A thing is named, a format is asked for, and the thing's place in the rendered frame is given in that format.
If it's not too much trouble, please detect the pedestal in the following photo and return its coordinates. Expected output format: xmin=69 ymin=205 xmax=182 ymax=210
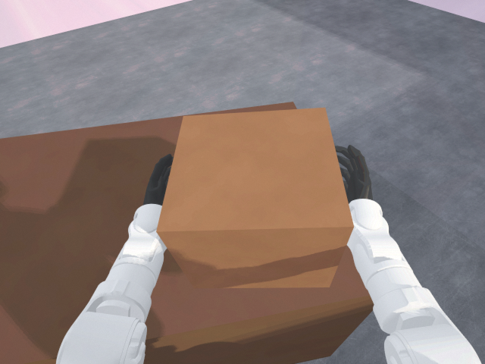
xmin=0 ymin=102 xmax=374 ymax=364

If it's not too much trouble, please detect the carton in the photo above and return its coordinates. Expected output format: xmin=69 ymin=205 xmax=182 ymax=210
xmin=156 ymin=108 xmax=354 ymax=288

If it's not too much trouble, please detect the robot right forearm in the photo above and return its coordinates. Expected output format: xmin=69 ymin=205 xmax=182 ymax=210
xmin=347 ymin=199 xmax=481 ymax=364

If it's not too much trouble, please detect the robot right hand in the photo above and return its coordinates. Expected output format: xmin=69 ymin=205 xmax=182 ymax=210
xmin=335 ymin=145 xmax=373 ymax=203

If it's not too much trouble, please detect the robot left hand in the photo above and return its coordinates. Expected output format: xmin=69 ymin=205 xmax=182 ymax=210
xmin=143 ymin=154 xmax=174 ymax=206

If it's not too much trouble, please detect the robot left upper arm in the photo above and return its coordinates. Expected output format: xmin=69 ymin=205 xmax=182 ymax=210
xmin=60 ymin=312 xmax=147 ymax=364

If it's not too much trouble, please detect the robot left forearm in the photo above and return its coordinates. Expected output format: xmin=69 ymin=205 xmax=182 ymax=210
xmin=56 ymin=204 xmax=167 ymax=364

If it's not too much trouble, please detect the robot right upper arm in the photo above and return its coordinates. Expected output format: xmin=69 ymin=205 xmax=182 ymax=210
xmin=384 ymin=324 xmax=479 ymax=364

